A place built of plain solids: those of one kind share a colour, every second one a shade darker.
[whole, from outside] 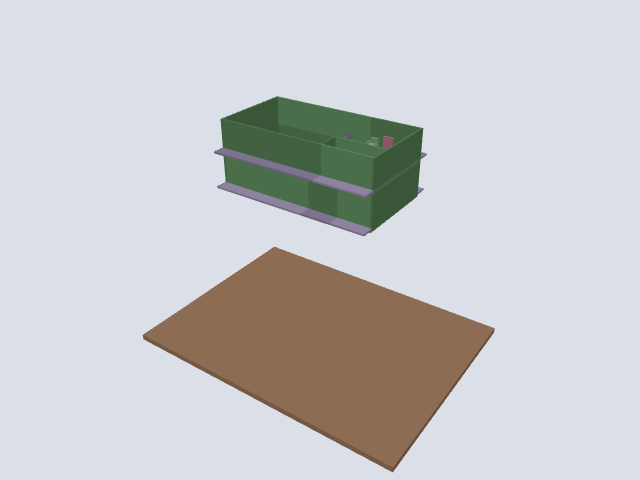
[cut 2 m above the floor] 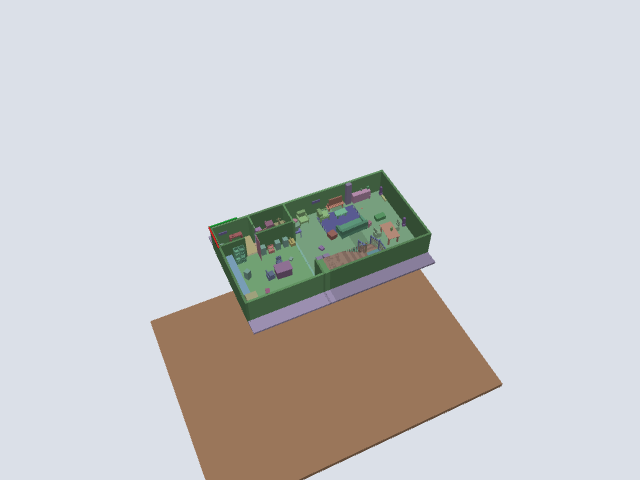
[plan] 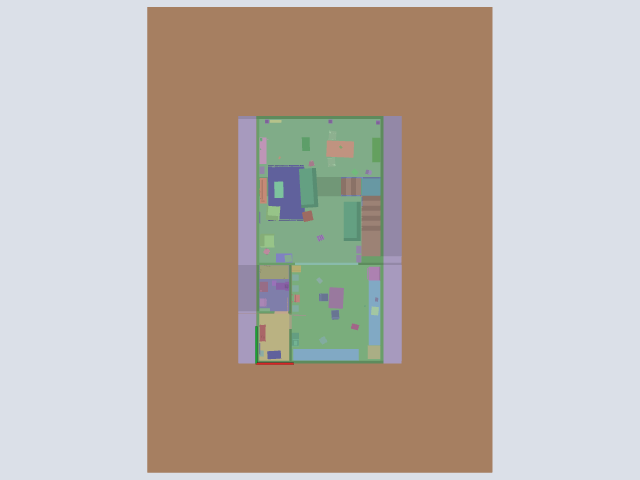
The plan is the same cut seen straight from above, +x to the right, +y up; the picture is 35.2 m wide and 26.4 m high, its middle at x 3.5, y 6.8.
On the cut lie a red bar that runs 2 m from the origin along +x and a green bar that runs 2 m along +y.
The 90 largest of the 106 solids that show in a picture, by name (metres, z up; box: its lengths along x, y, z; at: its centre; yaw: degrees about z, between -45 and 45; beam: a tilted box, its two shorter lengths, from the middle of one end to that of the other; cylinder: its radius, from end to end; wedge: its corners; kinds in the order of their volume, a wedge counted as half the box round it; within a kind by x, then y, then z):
{
 "under_1": {"box": [18.99, 25.62, 0.5], "at": [3.5, 6.81, -14.64]},
 "stair_1": {"box": [1.12, 1.05, 0.46], "at": [5.22, 9.73, -0.07]},
 "stair_2": {"box": [0.85, 1.05, 0.63], "at": [5.36, 9.73, 0.01]},
 "stair_3": {"box": [0.57, 1.05, 0.79], "at": [5.49, 9.73, 0.1]},
 "stair_4": {"box": [0.3, 1.05, 0.95], "at": [5.63, 9.73, 0.18]},
 "stair_5": {"box": [1.05, 0.85, 2.75], "at": [6.31, 6.33, 1.08]},
 "stair_6": {"box": [1.05, 1.12, 2.59], "at": [6.31, 6.47, 0.99]},
 "stair_7": {"box": [1.05, 1.4, 2.42], "at": [6.31, 6.61, 0.91]},
 "stair_8": {"box": [1.05, 1.67, 2.26], "at": [6.31, 6.75, 0.83]},
 "stair_9": {"box": [1.05, 1.95, 2.1], "at": [6.31, 6.88, 0.75]},
 "stair_10": {"box": [1.05, 2.22, 1.93], "at": [6.31, 7.02, 0.67]},
 "stair_11": {"box": [1.05, 2.5, 1.77], "at": [6.31, 7.16, 0.59]},
 "stair_12": {"box": [1.05, 2.77, 1.61], "at": [6.31, 7.3, 0.5]},
 "stair_13": {"box": [1.05, 3.05, 1.44], "at": [6.31, 7.43, 0.42]},
 "stair_14": {"box": [1.05, 3.32, 1.28], "at": [6.31, 7.57, 0.34]},
 "wall_1": {"box": [0.16, 2.59, 2.94], "at": [0.08, 1.46, 1.17]},
 "wall_2": {"box": [0.16, 4.13, 2.32], "at": [0.08, 2.23, 4.1]},
 "wall_3": {"box": [0.16, 2.54, 2.94], "at": [0.08, 4.15, 1.17]},
 "wall_4": {"box": [0.16, 9.04, 2.32], "at": [0.08, 8.94, 4.1]},
 "wall_5": {"box": [0.16, 7.91, 2.94], "at": [0.08, 9.51, 1.17]},
 "wall_6": {"box": [1.0, 0.13, 2.94], "at": [0.5, 2.81, 1.17]},
 "wall_7": {"box": [2.09, 0.13, 2.32], "at": [1.04, 4.36, 4.1]},
 "wall_8": {"box": [2.12, 0.13, 2.94], "at": [1.06, 5.49, 1.17]},
 "wall_9": {"box": [0.13, 1.74, 2.94], "at": [1.88, 1.03, 1.17]},
 "wall_10": {"box": [0.13, 4.13, 2.32], "at": [1.88, 2.23, 4.1]},
 "wall_11": {"box": [0.13, 2.54, 2.94], "at": [1.88, 4.15, 1.17]},
 "wall_12": {"box": [6.99, 0.16, 5.56], "at": [3.5, 0.08, 2.48]},
 "wall_13": {"box": [6.99, 0.16, 5.56], "at": [3.5, 13.54, 2.48]},
 "wall_14": {"box": [1.39, 0.13, 2.94], "at": [6.29, 5.49, 1.17]},
 "wall_15": {"box": [1.21, 0.36, 2.94], "at": [6.38, 5.73, 1.17]},
 "wall_16": {"box": [0.31, 0.13, 2.32], "at": [6.83, 4.36, 4.1]},
 "wall_17": {"box": [0.16, 4.13, 2.32], "at": [6.91, 2.23, 4.1]},
 "wall_18": {"box": [0.16, 5.26, 2.94], "at": [6.91, 2.79, 1.17]},
 "wall_19": {"box": [0.16, 9.04, 2.32], "at": [6.91, 8.94, 4.1]},
 "wall_20": {"box": [0.16, 7.55, 2.94], "at": [6.91, 9.68, 1.17]},
 "floor_living_1": {"box": [4.52, 1.05, 0.5], "at": [2.42, 9.73, -0.25]},
 "floor_living_2": {"box": [5.62, 3.66, 0.5], "at": [2.97, 7.38, -0.25]},
 "floor_living_3": {"box": [6.67, 3.2, 0.5], "at": [3.5, 11.86, -0.25]},
 "floor_kitchen_1": {"box": [4.89, 5.26, 0.5], "at": [4.38, 2.79, -0.25]},
 "upper_floor_next_1": {"box": [1.0, 2.59, 0.16], "at": [-0.5, 1.46, -0.08]},
 "upper_floor_next_2": {"box": [1.0, 4.13, 0.16], "at": [-0.5, 2.23, 2.86]},
 "upper_floor_next_3": {"box": [1.0, 2.54, 0.16], "at": [-0.5, 4.15, -0.08]},
 "upper_floor_next_4": {"box": [1.0, 9.04, 0.16], "at": [-0.5, 8.94, 2.86]},
 "upper_floor_next_5": {"box": [1.0, 7.91, 0.16], "at": [-0.5, 9.51, -0.08]},
 "upper_floor_next_6": {"box": [1.0, 5.26, 0.16], "at": [7.49, 2.79, -0.08]},
 "upper_floor_next_7": {"box": [1.0, 0.36, 0.16], "at": [7.49, 5.73, -0.08]},
 "upper_floor_next_8": {"box": [1.0, 7.55, 0.16], "at": [7.49, 9.68, -0.08]},
 "floor_hall_1": {"box": [1.65, 2.59, 0.5], "at": [0.98, 1.46, -0.25]},
 "floor_shower_1": {"box": [1.65, 2.54, 0.5], "at": [0.98, 4.15, -0.25]},
 "sofa_1": {"box": [0.93, 2.16, 0.34], "at": [2.87, 9.66, 0.28], "yaw": 3.5},
 "sofa_2": {"box": [0.23, 2.16, 0.39], "at": [3.23, 9.68, 0.65], "yaw": 3.5},
 "sofa_3": {"box": [0.93, 2.16, 0.34], "at": [5.27, 7.83, 0.28]},
 "sofa_4": {"box": [0.23, 2.16, 0.39], "at": [5.63, 7.83, 0.65]},
 "stair_landing_1": {"box": [1.05, 1.05, 1.12], "at": [6.31, 9.73, 0.26]},
 "fridge_1": {"box": [0.7, 0.75, 1.72], "at": [6.47, 0.63, 0.86]},
 "wall_band_1": {"box": [6.99, 0.16, 0.31], "at": [3.5, 0.08, 2.79]},
 "wall_band_2": {"box": [0.16, 7.55, 0.31], "at": [6.91, 9.68, 2.79]},
 "kitchen_table_1": {"box": [0.71, 1.06, 0.72], "at": [4.39, 3.61, 0.36], "yaw": -3.1},
 "bathtub_1": {"box": [1.6, 0.76, 0.44], "at": [0.99, 5.03, 0.22]},
 "billy_1": {"box": [0.28, 0.42, 2.02], "at": [0.31, 10.64, 1.01]},
 "billy_2": {"box": [0.28, 0.42, 2.02], "at": [5.63, 5.77, 1.01]},
 "range_cooker_1": {"box": [0.65, 0.76, 0.94], "at": [6.5, 4.95, 0.47]},
 "rug_1": {"box": [2.0, 2.9, 0.08], "at": [1.65, 9.39, -0.03], "yaw": 0.5},
 "cube_shelf_1": {"box": [0.39, 1.46, 0.76], "at": [0.37, 11.71, 0.38]},
 "sideboard_1": {"box": [0.45, 1.35, 0.71], "at": [6.59, 11.76, 0.51]},
 "bar_stool_1": {"box": [0.35, 0.35, 0.74], "at": [2.15, 3.03, 0.37]},
 "bar_stool_2": {"box": [0.35, 0.35, 0.74], "at": [2.15, 4.13, 0.37]},
 "bar_stool_3": {"box": [0.35, 0.35, 0.74], "at": [2.15, 4.73, 0.37]},
 "bar_stool_4": {"box": [0.35, 0.35, 0.74], "at": [3.67, 1.27, 0.37], "yaw": 30.7},
 "armchair_frame_1": {"box": [0.26, 0.62, 0.41], "at": [0.32, 6.76, 0.61]},
 "armchair_frame_2": {"box": [0.74, 0.63, 0.18], "at": [0.6, 6.77, 0.32]},
 "armchair_frame_3": {"box": [0.62, 0.26, 0.41], "at": [0.9, 8.01, 0.61], "yaw": -4.5},
 "armchair_frame_4": {"box": [0.63, 0.74, 0.18], "at": [0.92, 8.29, 0.32], "yaw": -4.5},
 "armchair_frame_5": {"box": [0.26, 0.62, 0.41], "at": [6.67, 3.85, 3.56]},
 "floor_gap_kitchen_living_1": {"box": [3.48, 0.13, 0.5], "at": [3.86, 5.49, -0.25]},
 "leaning_mirror_1": {"box": [0.19, 0.84, 1.12], "at": [6.74, 2.69, 3.5]},
 "counter_run_1": {"box": [3.6, 0.64, 0.038], "at": [3.83, 0.49, 0.9]},
 "counter_run_2": {"box": [0.64, 3.56, 0.038], "at": [6.5, 2.79, 0.9]},
 "sample_basket_1": {"box": [0.54, 0.54, 0.39], "at": [2.83, 8.11, 0.19], "yaw": 12.6},
 "trunk_1": {"box": [0.43, 0.76, 0.31], "at": [2.73, 12.07, 0.15], "yaw": 1.5},
 "hamper_1": {"box": [0.36, 0.45, 0.58], "at": [0.36, 3.36, 0.29]},
 "tv_stand_1": {"box": [0.09, 1.08, 0.63], "at": [0.33, 9.57, 0.74]},
 "small_desk_1": {"box": [0.9, 0.5, 0.13], "at": [1.53, 5.81, 0.68]},
 "leaf_kitchen_door_1": {"box": [0.79, 0.035, 2.02], "at": [2.33, 2.67, 1.01], "yaw": -1.0},
 "recycling_tote_1": {"box": [0.5, 0.37, 0.29], "at": [2.2, 5.21, 0.14]},
 "pedestal_basin_1": {"box": [0.46, 0.57, 0.2], "at": [0.41, 4.22, 0.77]},
 "floor_gap_kitchen_door_1": {"box": [0.13, 0.79, 0.5], "at": [1.88, 2.29, -0.25]},
 "microwave_1": {"box": [0.4, 0.47, 0.28], "at": [6.52, 2.9, 1.05], "yaw": -6.3},
 "dining_table_1": {"box": [1.5, 0.9, 0.031], "at": [4.61, 11.8, 0.73], "yaw": -2.2},
 "table_lamp_1": {"box": [0.38, 0.38, 0.26], "at": [1.76, 5.78, 1.2], "yaw": 5.8}
}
